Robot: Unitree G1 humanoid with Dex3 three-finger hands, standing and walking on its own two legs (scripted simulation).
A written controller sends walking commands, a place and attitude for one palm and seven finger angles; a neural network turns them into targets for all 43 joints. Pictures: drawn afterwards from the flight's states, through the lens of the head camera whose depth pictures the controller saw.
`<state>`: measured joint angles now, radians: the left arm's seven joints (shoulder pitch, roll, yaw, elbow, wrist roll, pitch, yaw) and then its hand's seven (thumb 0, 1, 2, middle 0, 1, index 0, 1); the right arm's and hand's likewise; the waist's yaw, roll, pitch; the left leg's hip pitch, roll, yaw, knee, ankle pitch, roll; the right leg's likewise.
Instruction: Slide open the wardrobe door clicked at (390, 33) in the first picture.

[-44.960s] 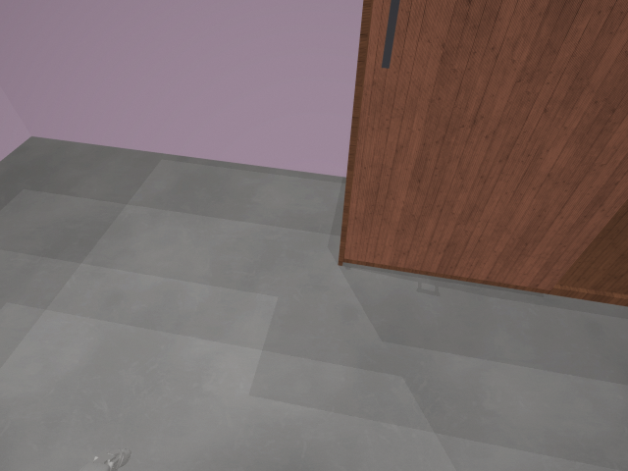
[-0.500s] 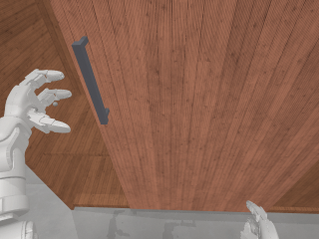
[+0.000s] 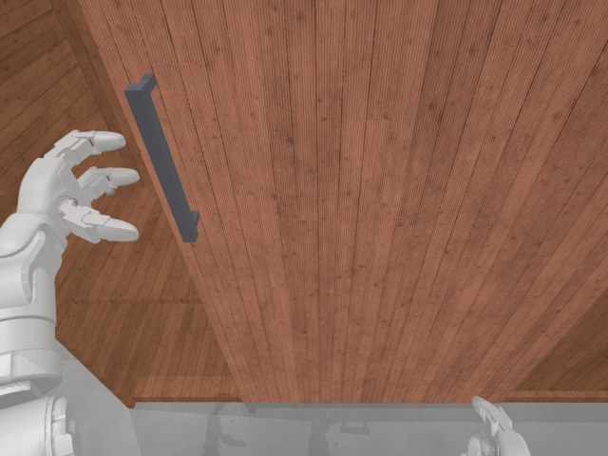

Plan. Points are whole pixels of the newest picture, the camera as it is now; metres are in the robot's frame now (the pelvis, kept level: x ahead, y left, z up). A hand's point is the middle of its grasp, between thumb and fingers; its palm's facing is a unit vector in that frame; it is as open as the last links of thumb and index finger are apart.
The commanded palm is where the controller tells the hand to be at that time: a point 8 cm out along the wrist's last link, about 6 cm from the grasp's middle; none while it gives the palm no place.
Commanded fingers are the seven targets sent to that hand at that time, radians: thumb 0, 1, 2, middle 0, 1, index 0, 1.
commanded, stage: move the hooked fingers beside the handle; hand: left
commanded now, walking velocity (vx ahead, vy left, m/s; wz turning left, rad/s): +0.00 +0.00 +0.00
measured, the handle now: (171, 167) +0.42 +0.20 +0.20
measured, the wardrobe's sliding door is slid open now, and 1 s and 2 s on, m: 0.37 0.37 0.37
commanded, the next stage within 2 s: none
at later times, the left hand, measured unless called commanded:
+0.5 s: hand (106, 197) +0.36 +0.26 +0.20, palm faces +0.11 -0.99 -0.04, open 13.9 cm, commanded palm +0.32 +0.31 +0.21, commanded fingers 0.00 -0.50 0.30 -0.30 -1.20 -0.30 -1.20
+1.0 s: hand (105, 181) +0.36 +0.25 +0.22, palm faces +0.12 -0.99 -0.05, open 13.9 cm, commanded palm +0.32 +0.30 +0.21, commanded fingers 0.00 -0.50 0.30 -0.30 -1.20 -0.30 -1.20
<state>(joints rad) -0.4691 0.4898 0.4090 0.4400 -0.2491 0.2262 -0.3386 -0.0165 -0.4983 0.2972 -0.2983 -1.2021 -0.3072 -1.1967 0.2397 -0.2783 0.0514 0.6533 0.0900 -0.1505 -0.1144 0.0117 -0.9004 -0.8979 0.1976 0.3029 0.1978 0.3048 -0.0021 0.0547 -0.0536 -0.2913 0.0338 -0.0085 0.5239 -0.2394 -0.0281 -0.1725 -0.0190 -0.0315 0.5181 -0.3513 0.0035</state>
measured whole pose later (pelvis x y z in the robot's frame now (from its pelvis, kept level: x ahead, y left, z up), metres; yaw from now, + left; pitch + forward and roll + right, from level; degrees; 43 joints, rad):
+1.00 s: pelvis +0.00 +0.00 +0.00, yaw +0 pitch +0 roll +0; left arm -0.48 0.49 0.41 0.42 -0.24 0.23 -0.29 -0.02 -0.50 0.30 -0.30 -1.20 -0.31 -1.20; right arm 0.24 -0.26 0.06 0.64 0.09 -0.12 -0.10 0.01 -0.90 -0.90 0.20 0.30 0.20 0.30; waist 0.00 0.05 -0.06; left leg -0.27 0.04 0.00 0.51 -0.23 -0.03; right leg -0.15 -0.02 -0.03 0.51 -0.34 0.00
